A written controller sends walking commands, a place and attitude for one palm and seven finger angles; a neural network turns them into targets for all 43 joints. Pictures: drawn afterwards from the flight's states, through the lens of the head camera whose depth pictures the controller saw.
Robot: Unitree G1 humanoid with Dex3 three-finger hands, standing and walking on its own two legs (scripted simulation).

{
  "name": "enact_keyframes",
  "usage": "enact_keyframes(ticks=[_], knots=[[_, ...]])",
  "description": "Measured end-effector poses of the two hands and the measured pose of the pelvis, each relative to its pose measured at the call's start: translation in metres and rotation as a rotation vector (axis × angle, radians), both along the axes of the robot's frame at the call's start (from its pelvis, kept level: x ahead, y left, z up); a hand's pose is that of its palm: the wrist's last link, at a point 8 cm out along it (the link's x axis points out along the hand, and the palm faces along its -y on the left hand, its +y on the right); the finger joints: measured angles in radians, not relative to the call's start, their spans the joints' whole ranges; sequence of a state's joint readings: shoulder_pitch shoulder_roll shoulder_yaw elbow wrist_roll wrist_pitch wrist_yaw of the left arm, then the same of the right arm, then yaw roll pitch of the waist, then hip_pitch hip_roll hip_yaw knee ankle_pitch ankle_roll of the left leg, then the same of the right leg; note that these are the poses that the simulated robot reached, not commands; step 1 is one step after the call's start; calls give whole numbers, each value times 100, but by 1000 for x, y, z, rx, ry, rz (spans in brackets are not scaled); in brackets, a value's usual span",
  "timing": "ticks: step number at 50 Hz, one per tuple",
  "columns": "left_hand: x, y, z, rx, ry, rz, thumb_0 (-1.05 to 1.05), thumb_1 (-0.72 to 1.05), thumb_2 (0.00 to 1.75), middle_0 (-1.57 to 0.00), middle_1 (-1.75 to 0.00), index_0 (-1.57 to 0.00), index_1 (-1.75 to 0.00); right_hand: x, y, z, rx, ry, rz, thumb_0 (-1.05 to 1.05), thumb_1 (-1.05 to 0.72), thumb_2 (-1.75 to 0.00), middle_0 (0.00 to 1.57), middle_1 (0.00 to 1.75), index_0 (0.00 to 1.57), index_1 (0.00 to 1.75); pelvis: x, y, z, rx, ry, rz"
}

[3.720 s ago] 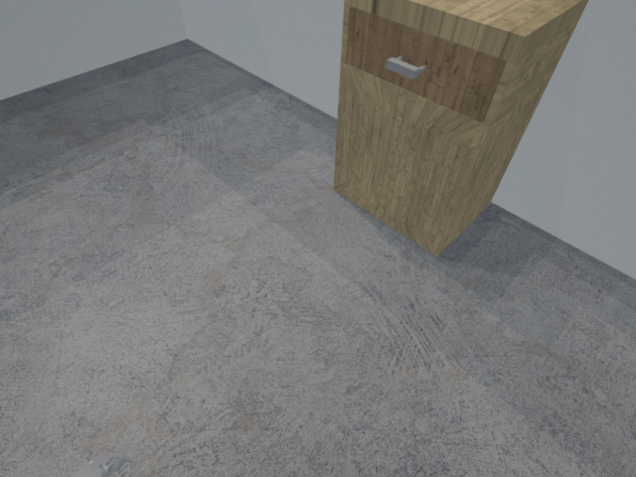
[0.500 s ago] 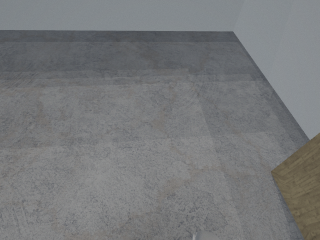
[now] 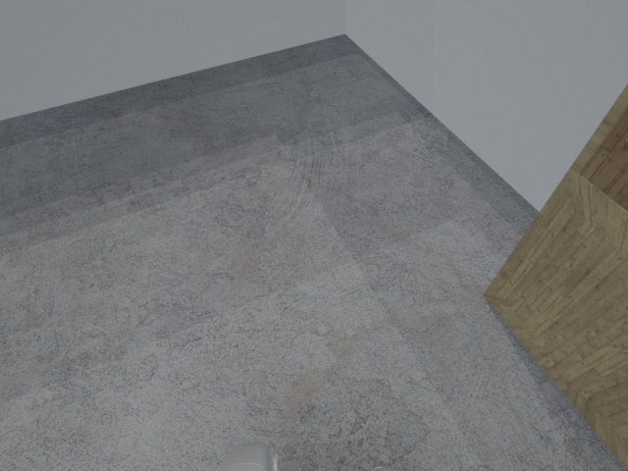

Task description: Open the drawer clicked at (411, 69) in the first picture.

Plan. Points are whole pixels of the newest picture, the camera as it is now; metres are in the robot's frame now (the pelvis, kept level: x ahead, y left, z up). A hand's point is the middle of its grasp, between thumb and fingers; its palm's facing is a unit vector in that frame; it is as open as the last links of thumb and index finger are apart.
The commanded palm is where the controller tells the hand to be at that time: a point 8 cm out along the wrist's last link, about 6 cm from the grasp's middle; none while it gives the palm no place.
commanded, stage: turn to face it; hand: left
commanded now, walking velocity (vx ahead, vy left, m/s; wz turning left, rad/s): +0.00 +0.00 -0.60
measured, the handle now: out of the picture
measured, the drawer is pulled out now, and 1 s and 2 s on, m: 0.00 0.00 0.00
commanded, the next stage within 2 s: take the last steps up to it in 1.60 s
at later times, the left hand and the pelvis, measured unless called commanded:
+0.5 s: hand (146, 455) +0.15 +0.26 -0.16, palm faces -0.23 -0.95 -0.22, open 7.4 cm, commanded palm none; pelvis +0.01 +0.07 +0.01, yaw -18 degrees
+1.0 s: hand (238, 422) +0.20 +0.14 -0.14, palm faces -0.56 -0.78 -0.26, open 7.4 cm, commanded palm none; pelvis -0.01 +0.04 +0.01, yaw -36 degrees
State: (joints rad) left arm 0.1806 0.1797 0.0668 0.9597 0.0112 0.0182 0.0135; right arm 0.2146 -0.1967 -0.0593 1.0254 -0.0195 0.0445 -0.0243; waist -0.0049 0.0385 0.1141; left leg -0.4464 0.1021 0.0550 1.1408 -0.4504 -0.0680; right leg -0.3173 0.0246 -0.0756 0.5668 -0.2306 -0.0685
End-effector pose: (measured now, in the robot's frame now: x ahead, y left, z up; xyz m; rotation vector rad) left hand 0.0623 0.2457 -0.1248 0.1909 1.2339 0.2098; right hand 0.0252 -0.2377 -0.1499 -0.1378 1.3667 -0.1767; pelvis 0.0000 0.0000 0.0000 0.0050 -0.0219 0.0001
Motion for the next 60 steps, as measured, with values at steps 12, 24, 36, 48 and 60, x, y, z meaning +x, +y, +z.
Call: enact_keyframes(ticks=[12,24,36,48,60], knots=[[46,29,0,-25,-18,-128,1,91,90,-20,-30,-20,-30,64,9,33,-78,-245,-62,1,-91,-90,20,30,20,30,10,34,4,9,24,-149],[93,69,-1,-35,3,-276,1,91,90,-20,-30,-20,-30,6,50,50,-123,-212,-199,1,-90,-90,21,30,20,30,14,70,11,-26,17,-311],[146,-11,5,-13,-23,-535,1,91,90,-19,-30,-19,-30,-113,49,15,-50,-45,-474,1,-90,-90,21,30,20,30,4,47,1,-8,27,-482],[158,-68,19,-7,-78,-683,1,91,90,-20,-30,-20,-30,-142,22,16,-82,-68,-597,1,-91,-90,20,30,20,30,-7,33,7,18,20,-610],[181,-40,-13,-42,-14,-747,1,91,90,-20,-30,-20,-30,-106,42,40,-198,-218,-649,1,-91,-90,20,30,20,30,10,65,-3,3,26,-755]])
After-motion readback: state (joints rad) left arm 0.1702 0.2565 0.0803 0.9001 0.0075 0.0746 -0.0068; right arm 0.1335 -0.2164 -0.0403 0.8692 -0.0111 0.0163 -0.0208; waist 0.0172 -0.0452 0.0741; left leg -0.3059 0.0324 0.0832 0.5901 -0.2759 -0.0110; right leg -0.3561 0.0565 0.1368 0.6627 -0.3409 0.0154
